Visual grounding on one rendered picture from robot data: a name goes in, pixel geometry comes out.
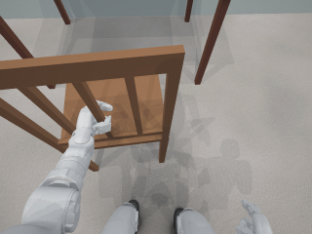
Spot left robot foot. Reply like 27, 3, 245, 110
129, 200, 139, 234

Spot left robot upper arm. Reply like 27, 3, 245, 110
0, 185, 81, 234

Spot chair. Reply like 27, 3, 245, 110
0, 44, 185, 172

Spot right robot thigh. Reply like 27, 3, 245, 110
176, 211, 215, 234

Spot robot left hand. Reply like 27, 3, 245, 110
76, 100, 113, 136

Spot left robot forearm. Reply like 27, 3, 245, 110
21, 128, 95, 224

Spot robot right hand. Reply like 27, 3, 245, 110
236, 199, 273, 234

